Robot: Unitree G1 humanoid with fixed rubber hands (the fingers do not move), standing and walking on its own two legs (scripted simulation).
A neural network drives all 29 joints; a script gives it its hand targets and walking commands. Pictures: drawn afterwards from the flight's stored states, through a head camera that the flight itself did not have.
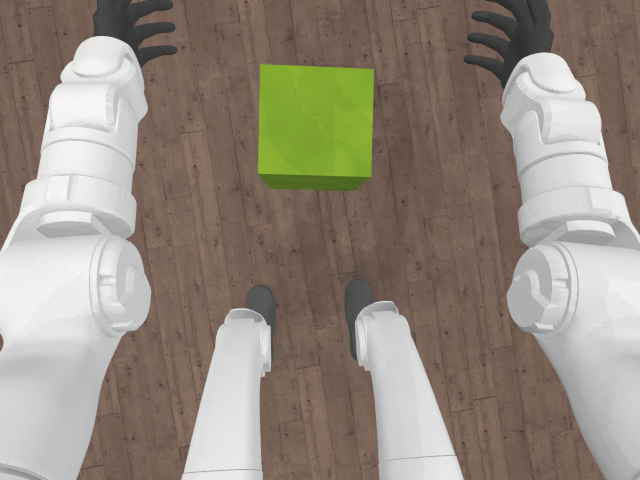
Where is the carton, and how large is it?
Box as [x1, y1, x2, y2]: [258, 64, 373, 190]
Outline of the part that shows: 260,64 258,173 269,188 354,190 369,178 371,170 373,69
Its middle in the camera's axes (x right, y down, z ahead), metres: -0.01 -0.22 +0.84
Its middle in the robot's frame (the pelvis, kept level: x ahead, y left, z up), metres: +0.56 -0.02 -0.53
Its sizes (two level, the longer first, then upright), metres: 0.210 0.200 0.250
